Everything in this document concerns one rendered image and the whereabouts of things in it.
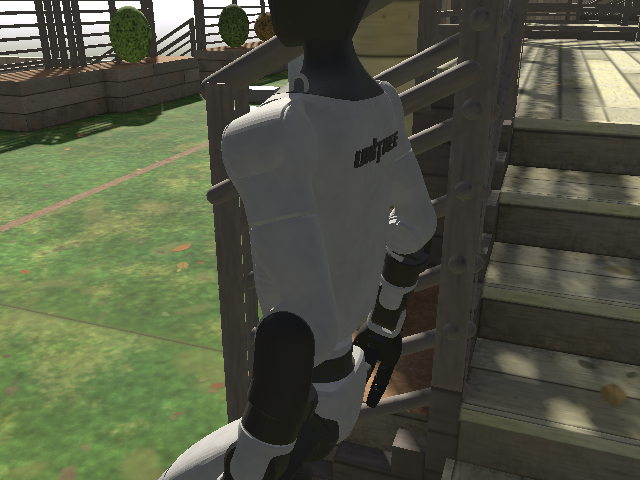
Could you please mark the right robot upper arm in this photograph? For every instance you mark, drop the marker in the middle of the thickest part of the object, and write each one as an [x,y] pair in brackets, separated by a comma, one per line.
[413,221]

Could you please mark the humanoid robot torso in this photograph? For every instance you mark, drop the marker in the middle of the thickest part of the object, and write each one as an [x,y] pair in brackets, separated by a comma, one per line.
[352,186]

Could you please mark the right robot forearm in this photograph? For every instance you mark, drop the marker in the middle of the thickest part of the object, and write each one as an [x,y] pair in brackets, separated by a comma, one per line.
[398,279]

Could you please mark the left robot upper arm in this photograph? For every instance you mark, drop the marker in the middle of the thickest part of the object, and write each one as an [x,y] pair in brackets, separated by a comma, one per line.
[270,155]

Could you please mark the left robot forearm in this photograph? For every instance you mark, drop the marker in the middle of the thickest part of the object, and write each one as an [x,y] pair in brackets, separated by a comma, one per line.
[280,396]

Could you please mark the robot right hand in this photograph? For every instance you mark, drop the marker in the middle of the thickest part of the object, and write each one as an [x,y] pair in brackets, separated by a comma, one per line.
[378,347]

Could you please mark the humanoid robot head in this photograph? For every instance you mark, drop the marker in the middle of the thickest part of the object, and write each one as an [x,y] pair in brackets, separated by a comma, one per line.
[325,29]

